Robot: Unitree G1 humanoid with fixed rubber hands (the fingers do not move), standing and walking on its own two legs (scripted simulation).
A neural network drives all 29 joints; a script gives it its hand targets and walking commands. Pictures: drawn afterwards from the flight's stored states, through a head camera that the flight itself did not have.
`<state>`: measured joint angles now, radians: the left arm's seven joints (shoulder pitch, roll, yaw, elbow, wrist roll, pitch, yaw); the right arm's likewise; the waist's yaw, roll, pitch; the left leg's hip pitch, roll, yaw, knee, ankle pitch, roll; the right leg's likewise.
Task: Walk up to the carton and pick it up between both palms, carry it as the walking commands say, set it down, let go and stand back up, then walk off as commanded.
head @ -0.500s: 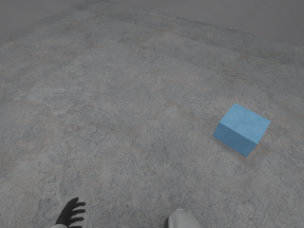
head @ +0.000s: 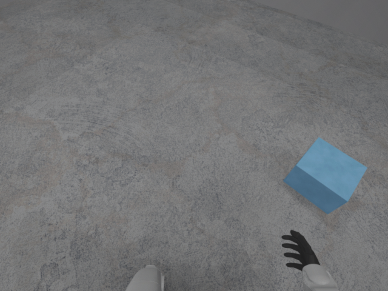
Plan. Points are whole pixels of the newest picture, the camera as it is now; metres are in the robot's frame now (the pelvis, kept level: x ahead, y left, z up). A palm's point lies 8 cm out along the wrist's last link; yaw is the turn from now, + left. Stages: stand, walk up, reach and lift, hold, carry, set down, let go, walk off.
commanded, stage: walk up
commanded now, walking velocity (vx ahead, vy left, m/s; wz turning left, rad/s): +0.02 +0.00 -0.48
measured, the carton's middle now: (323, 174) +0.78 -0.74 -0.67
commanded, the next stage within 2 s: none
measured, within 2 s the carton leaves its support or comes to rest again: neither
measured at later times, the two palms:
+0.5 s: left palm (101, 262) +0.17 +0.21 -0.10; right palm out of the picture -0.14 -0.24 -0.14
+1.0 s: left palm out of the picture +0.01 +0.14 -0.09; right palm out of the picture +0.11 -0.37 -0.12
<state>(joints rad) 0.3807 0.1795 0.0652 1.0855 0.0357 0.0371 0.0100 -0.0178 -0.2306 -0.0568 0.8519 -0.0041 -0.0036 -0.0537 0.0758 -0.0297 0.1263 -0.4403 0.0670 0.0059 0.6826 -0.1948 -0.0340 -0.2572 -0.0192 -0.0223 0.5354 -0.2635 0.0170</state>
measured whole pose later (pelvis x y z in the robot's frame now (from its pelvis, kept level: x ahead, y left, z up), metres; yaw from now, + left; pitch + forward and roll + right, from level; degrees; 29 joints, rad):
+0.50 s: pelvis -0.04 +0.02 +0.00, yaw -19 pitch +4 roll +2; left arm 0.08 0.25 0.08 0.85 0.04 0.08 -0.14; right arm 0.31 -0.27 -0.10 0.99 -0.02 0.02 -0.07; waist -0.04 0.03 0.03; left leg -0.38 0.18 0.31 0.47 -0.11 -0.04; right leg -0.29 -0.04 -0.09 0.58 -0.41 -0.02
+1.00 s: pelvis +0.06 -0.10 +0.01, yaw -31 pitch +2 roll +4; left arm 0.62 0.10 0.01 1.10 0.01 -0.11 0.01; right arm 0.04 -0.19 -0.07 0.88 -0.02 0.02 0.04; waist 0.12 0.03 0.01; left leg -0.67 0.06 0.08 0.94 -0.05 -0.05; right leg 0.14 0.06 0.10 0.14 -0.30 -0.12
